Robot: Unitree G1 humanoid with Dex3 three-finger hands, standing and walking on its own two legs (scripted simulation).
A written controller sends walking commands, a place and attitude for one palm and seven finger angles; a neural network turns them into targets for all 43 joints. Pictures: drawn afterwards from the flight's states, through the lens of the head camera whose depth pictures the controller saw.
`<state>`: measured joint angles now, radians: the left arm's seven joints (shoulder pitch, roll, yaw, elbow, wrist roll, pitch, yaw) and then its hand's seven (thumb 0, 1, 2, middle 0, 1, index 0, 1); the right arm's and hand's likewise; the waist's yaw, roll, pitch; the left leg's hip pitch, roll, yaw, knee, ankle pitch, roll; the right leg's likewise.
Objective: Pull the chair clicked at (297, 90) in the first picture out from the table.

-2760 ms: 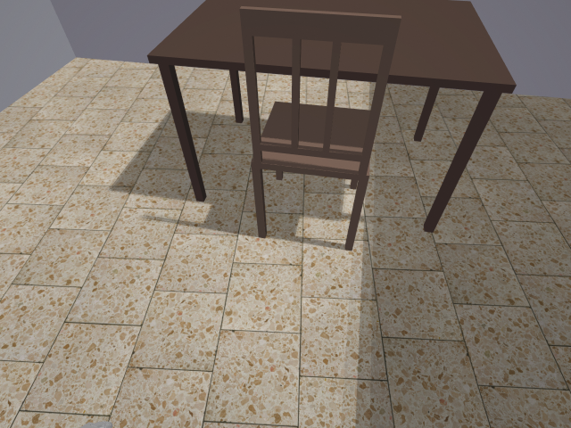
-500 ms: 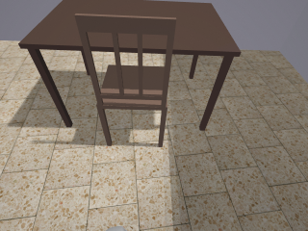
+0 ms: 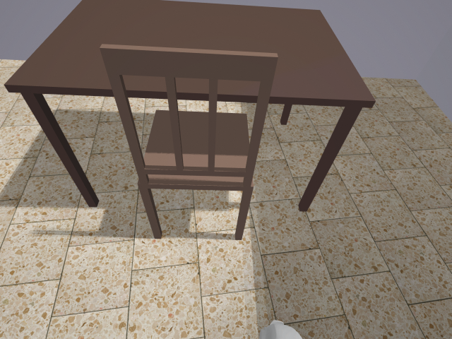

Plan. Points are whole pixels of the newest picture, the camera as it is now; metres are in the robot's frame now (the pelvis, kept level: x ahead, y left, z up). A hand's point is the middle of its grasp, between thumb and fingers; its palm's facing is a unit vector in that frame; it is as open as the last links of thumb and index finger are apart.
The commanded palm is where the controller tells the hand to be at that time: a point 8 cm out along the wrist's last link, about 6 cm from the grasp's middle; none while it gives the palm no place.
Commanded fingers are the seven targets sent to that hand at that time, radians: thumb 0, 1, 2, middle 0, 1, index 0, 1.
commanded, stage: take the last steps up to it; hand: left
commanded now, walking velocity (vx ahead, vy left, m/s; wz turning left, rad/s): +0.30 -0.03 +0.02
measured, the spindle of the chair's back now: (175, 129) +0.68 +0.16 -0.08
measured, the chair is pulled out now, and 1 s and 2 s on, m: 0.00 0.00 0.00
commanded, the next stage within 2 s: come to a stop and stand still in 0.38 s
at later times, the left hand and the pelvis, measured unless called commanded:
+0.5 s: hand (155, 326) +0.18 +0.15 -0.19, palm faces +0.11 -0.98 -0.15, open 7.3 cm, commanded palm none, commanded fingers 0.00 0.90 0.90 -0.20 -0.30 -0.20 -0.30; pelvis +0.17 -0.03 -0.01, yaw +2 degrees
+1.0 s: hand (158, 314) +0.21 +0.15 -0.20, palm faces +0.03 -0.96 -0.26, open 7.4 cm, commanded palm none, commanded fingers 0.00 0.90 0.90 -0.20 -0.30 -0.20 -0.30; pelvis +0.19 -0.05 -0.03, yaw +1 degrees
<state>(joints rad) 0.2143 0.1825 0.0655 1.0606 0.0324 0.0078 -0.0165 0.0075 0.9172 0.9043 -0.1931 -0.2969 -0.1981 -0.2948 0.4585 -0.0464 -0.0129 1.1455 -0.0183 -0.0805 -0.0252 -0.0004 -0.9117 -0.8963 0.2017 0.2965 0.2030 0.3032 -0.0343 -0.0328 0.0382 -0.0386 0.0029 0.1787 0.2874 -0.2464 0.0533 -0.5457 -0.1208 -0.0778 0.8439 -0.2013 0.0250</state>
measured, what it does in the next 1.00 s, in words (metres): walks ahead: right foot, then left foot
